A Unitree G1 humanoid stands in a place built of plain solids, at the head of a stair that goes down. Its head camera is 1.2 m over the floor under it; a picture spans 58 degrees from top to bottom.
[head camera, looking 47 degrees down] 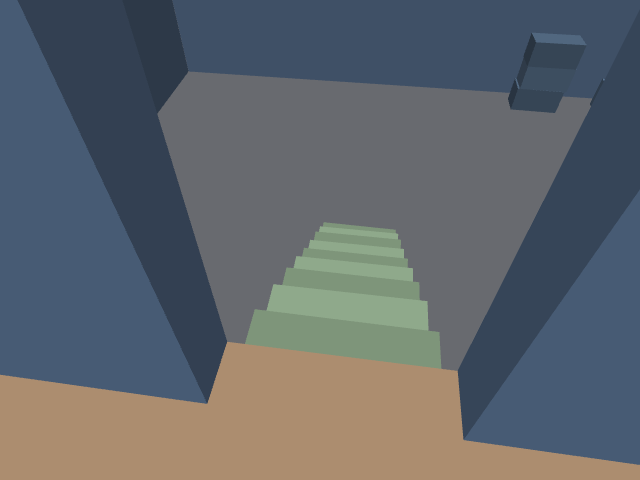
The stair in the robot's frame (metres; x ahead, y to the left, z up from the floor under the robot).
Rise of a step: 0.20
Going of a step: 0.26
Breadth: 0.70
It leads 8 degrees to the right of straight ahead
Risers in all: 10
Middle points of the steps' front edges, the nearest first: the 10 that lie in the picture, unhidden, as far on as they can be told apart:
0.64 -0.06 0.00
0.89 -0.09 -0.20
1.16 -0.13 -0.40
1.42 -0.17 -0.59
1.67 -0.20 -0.79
1.92 -0.24 -0.99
2.18 -0.27 -1.18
2.45 -0.31 -1.37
2.71 -0.35 -1.57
2.96 -0.38 -1.77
